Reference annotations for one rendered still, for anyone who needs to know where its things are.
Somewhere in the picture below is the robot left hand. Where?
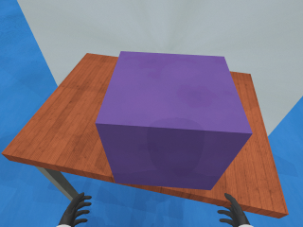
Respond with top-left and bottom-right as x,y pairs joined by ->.
58,192 -> 92,227

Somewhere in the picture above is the table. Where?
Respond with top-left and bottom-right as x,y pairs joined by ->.
1,53 -> 289,218

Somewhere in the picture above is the carton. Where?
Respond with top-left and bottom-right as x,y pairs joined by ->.
95,51 -> 253,190

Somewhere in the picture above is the robot right hand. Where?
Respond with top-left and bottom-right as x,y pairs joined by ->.
217,193 -> 250,227

